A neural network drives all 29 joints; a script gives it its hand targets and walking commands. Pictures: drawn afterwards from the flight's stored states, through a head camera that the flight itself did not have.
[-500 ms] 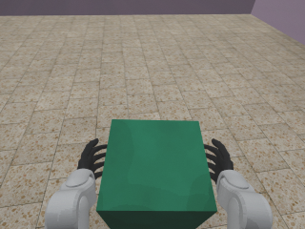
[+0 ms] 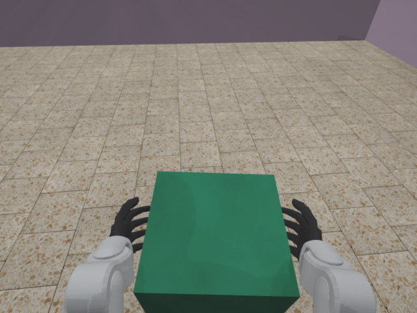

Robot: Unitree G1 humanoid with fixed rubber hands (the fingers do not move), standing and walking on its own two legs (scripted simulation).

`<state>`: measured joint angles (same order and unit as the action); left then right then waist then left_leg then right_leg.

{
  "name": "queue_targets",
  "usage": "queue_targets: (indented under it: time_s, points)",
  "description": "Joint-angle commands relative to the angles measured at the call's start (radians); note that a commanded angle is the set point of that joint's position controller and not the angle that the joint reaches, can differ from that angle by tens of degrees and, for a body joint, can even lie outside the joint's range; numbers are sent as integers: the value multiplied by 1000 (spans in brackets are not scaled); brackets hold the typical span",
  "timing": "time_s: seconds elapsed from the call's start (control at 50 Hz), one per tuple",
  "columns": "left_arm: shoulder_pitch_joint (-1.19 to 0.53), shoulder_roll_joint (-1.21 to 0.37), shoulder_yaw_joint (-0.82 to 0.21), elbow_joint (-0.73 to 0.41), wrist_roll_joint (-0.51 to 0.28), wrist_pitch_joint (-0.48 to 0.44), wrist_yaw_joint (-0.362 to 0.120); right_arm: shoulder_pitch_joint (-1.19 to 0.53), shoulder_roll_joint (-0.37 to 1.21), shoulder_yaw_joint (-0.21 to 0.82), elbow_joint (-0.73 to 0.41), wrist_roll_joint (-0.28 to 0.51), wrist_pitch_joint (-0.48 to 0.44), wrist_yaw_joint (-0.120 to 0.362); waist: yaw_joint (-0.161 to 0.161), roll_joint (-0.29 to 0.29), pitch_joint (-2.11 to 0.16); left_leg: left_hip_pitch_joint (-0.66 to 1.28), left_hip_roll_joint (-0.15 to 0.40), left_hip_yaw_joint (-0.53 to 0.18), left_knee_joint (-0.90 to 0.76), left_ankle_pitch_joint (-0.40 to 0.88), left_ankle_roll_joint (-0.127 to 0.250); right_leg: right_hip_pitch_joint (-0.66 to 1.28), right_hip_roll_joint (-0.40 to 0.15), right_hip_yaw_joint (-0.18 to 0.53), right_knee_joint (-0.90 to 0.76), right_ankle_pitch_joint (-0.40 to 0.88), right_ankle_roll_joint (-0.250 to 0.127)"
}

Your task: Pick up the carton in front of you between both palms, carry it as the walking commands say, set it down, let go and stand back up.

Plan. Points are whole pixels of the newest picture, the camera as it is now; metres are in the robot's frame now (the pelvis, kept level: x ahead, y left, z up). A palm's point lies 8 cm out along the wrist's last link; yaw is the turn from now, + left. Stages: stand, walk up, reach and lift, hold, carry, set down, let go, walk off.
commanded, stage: carry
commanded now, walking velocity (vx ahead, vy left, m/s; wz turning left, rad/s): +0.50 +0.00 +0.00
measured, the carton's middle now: (212, 256) +0.26 +0.00 +0.02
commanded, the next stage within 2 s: none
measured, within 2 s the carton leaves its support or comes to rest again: neither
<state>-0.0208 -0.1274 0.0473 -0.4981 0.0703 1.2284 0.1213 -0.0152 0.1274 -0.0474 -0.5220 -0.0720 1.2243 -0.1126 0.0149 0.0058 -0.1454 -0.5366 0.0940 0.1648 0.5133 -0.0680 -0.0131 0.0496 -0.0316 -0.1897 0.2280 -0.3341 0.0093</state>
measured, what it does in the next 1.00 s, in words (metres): walks ahead: left foot, then right foot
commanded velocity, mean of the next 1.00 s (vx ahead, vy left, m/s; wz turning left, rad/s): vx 0.25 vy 0.00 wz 0.00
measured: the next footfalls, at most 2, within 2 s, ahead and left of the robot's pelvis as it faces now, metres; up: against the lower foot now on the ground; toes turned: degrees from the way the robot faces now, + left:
left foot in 0.04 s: +0.21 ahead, +0.12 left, +0.00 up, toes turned +10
right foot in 0.52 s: +0.53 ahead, -0.11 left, +0.00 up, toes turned -11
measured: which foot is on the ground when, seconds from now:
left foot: up 0.00-0.02, down 0.04-0.56, up 0.58-0.88, down 0.90-1.00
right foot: down 0.00-0.08, up 0.10-0.50, down 0.52-1.00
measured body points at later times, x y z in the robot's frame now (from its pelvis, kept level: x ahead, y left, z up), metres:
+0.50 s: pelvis +0.33 +0.00 -0.01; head +0.31 +0.00 +0.44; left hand +0.58 +0.15 +0.09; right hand +0.58 -0.16 +0.09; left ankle +0.17 +0.11 -0.74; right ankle +0.47 -0.12 -0.73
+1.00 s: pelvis +0.58 -0.01 +0.00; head +0.56 +0.00 +0.45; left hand +0.84 +0.14 +0.09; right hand +0.84 -0.16 +0.10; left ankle +0.63 +0.09 -0.74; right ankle +0.48 -0.11 -0.74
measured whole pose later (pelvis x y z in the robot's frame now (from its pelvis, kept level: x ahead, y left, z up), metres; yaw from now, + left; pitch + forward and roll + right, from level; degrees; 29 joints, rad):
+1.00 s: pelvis +0.58 -0.01 +0.00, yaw -1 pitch +3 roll +1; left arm -0.05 -0.13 0.07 -0.50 0.08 1.24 0.12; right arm -0.06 0.13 -0.04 -0.49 -0.07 1.22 -0.11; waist 0.01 -0.05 -0.11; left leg -0.34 0.03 0.20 0.45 -0.17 0.05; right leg -0.14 -0.08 -0.17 0.49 -0.38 0.02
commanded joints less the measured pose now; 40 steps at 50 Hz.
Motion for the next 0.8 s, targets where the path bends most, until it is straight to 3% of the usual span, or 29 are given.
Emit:
queue_targets:
  time_s: [0.0,0.02,0.04,0.06,0.08,0.1,0.12,0.14,0.16,0.2,0.24,0.3,0.42,0.46,0.5,0.52,0.54,0.56,0.58,0.6,0.62,0.64,0.66,0.72,0.78]
  points:
    - [-419,-759,-646,-75,-331,3,-176,-396,797,652,-18,319,7,149,-7,-145,-35,163,-53,81,-71,-18,25,-22,-200,29,102,536,-82]
    - [-425,-759,-651,-75,-332,6,-175,-380,793,640,-3,316,8,151,-18,-105,-87,336,-96,118,-86,-70,27,-81,-160,-23,251,590,-60]
    - [-431,-751,-651,-76,-332,9,-173,-360,791,630,10,314,8,155,-38,-32,-158,549,-14,0,-97,-137,40,-222,-131,-34,457,473,-27]
    - [-452,-758,-665,-99,-341,16,-176,-368,786,620,24,307,-1,157,-44,244,-256,755,252,-486,-204,-291,178,-494,-24,-20,780,251,18]
    - [-457,-779,-684,-96,-348,13,-182,-357,824,619,38,313,-6,162,-35,328,-249,813,333,-679,-310,-156,232,-683,45,82,938,-136,15]
    - [-472,-820,-694,-90,-354,2,-188,-382,860,631,8,329,-13,170,-37,241,-236,780,327,-584,-279,-7,232,-723,-15,166,1038,-146,-11]
    - [-471,-863,-701,-78,-355,-9,-195,-393,903,644,6,333,-21,177,-35,143,-242,737,300,-490,-254,71,213,-731,-59,184,1046,-107,-28]
    - [-472,-897,-704,-73,-353,-22,-200,-419,933,656,-6,338,-33,184,-27,61,-226,664,280,-415,-264,72,177,-713,-96,197,979,-44,-34]
    - [-472,-926,-704,-69,-351,-35,-203,-442,956,673,-20,347,-43,188,-23,50,-215,599,256,-338,-294,34,142,-673,-116,197,904,6,-30]
    - [-449,-950,-714,-65,-341,-56,-200,-437,969,690,-29,359,-59,196,-23,97,-205,554,222,-242,-334,-28,128,-632,-96,148,798,58,-19]
    - [-415,-943,-713,-71,-321,-69,-191,-415,951,699,-40,366,-67,201,-25,117,-179,553,211,-198,-369,-65,137,-652,-91,115,688,94,-2]
    - [-399,-904,-709,-102,-312,-69,-177,-394,904,703,-62,367,-65,199,-24,127,-121,572,178,-126,-381,-1,136,-680,-83,73,498,185,11]
    - [-398,-784,-690,-136,-328,-21,-166,-356,786,663,-69,334,-22,172,-30,152,-21,600,161,-39,-342,133,105,-612,-51,3,289,299,-21]
    - [-408,-754,-677,-129,-334,-4,-166,-362,759,652,-67,324,-5,163,-29,154,-20,594,156,-6,-260,218,86,-510,-31,-35,256,269,-36]
    - [-387,-737,-651,-100,-336,9,-166,-374,740,649,-67,318,11,154,-3,87,-99,483,92,79,19,316,41,-201,34,-97,212,185,-37]
    - [-385,-729,-639,-97,-331,15,-167,-385,728,647,-71,320,19,151,15,-15,-152,334,53,81,259,155,4,-39,-115,106,157,129,-50]
    - [-396,-725,-627,-71,-327,14,-168,-400,736,660,-86,327,29,149,17,-300,-244,53,-73,46,568,-111,-51,178,-362,558,58,130,-197]
    - [-378,-752,-628,-61,-339,13,-174,-407,753,669,-77,336,29,153,9,-311,-218,-68,-103,-69,723,-430,-37,178,-404,633,-2,458,-247]
    - [-395,-793,-639,-84,-352,7,-182,-412,804,686,-67,342,21,159,5,-228,-232,-85,-47,-131,792,-430,-9,155,-395,494,63,710,-242]
    - [-405,-843,-651,-87,-357,-3,-190,-422,853,691,-61,345,11,166,2,-133,-248,-73,-11,-154,766,-388,7,115,-368,388,95,843,-215]
    - [-419,-884,-661,-88,-358,-15,-197,-433,894,698,-54,348,0,171,-2,-71,-237,-41,19,-162,673,-330,11,53,-338,306,85,858,-174]
    - [-440,-909,-669,-97,-363,-27,-202,-441,927,709,-52,349,-12,175,-5,-87,-236,-1,29,-149,559,-293,9,22,-305,236,67,813,-131]
    - [-446,-925,-675,-106,-370,-38,-207,-438,949,716,-52,344,-24,175,-5,-113,-239,36,10,-121,480,-269,3,0,-283,191,53,786,-117]
    - [-432,-927,-682,-126,-377,-56,-219,-396,970,722,-57,328,-51,164,-11,-141,-232,105,-27,-71,241,-244,-13,-23,-243,82,50,826,-128]
    - [-395,-893,-683,-153,-370,-58,-219,-392,939,725,-104,326,-53,154,-5,-184,-230,147,-59,-27,87,-118,-21,-18,-230,29,81,875,-126]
